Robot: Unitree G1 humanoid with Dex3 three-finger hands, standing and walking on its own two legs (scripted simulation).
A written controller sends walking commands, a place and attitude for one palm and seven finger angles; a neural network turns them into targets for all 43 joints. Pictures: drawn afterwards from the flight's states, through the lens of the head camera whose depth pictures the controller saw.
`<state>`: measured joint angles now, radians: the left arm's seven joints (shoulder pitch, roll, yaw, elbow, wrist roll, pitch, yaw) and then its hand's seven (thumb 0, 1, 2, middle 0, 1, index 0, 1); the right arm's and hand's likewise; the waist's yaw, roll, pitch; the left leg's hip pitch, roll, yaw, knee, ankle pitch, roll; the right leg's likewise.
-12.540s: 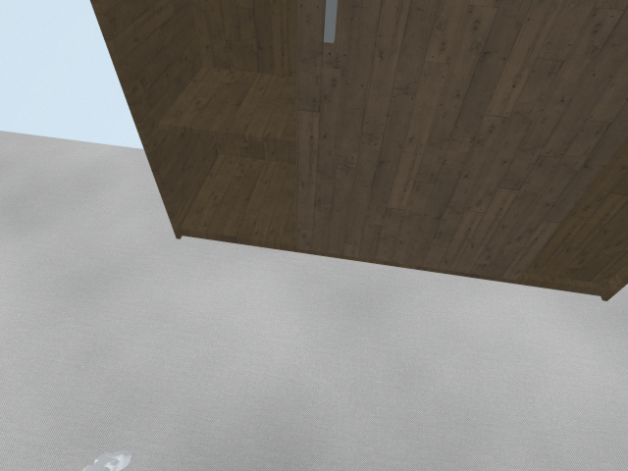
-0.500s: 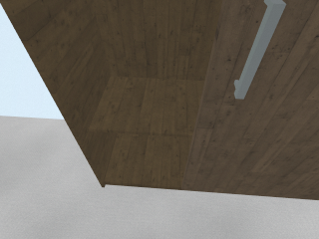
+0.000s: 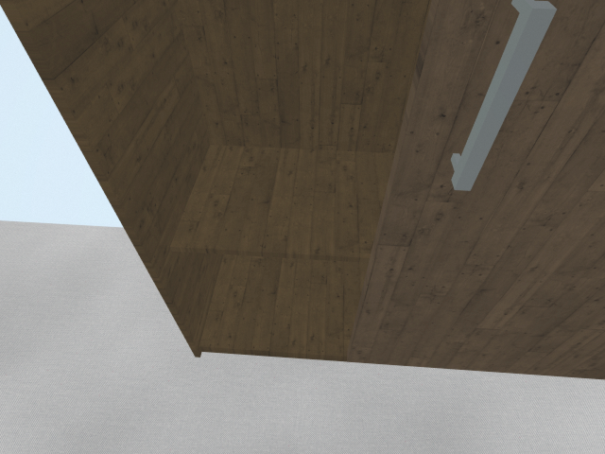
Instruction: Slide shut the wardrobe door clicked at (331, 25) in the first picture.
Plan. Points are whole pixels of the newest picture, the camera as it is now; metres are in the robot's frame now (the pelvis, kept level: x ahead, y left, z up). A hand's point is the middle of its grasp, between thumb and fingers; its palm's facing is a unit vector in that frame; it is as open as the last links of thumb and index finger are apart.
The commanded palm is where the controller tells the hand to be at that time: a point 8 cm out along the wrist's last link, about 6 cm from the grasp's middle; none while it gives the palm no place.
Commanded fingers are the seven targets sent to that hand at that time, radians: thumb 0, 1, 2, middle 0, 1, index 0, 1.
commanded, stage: look again from close up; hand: right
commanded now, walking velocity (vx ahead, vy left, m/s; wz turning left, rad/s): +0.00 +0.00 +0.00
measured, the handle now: (487, 103) +0.49 -0.21 +0.23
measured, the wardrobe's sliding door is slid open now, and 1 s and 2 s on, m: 0.50 0.50 0.50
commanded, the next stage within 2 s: raise the hand with hooked fingers in 0.52 s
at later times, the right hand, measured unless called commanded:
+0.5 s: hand out of the picture -0.02 -0.14 -0.18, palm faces +0.06 +0.99 -0.14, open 7.3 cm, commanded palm none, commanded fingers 0.00 -0.90 -0.90 0.20 0.30 0.20 0.30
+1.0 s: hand (430, 416) +0.17 -0.13 +0.02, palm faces -0.05 +1.00 +0.02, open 8.3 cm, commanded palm +0.13 -0.21 +0.01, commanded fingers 0.00 -0.43 -0.70 0.23 0.60 0.23 0.60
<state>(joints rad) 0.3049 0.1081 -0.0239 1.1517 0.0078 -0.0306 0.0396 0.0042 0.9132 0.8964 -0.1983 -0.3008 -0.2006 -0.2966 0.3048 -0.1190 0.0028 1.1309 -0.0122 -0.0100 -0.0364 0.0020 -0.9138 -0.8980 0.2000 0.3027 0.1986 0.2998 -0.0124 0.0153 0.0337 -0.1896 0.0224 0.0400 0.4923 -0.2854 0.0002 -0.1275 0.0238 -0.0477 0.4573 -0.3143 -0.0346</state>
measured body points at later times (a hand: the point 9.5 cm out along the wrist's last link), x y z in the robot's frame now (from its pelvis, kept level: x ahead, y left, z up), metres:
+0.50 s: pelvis +0.00 +0.01 +0.00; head +0.01 +0.00 +0.45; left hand -0.01 +0.21 -0.16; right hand -0.02 -0.19 -0.17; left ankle -0.01 +0.12 -0.74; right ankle -0.04 -0.10 -0.74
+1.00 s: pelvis -0.04 +0.02 -0.04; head -0.03 +0.02 +0.41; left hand +0.18 +0.28 -0.06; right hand +0.17 -0.18 +0.02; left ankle -0.01 +0.12 -0.74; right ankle -0.04 -0.09 -0.74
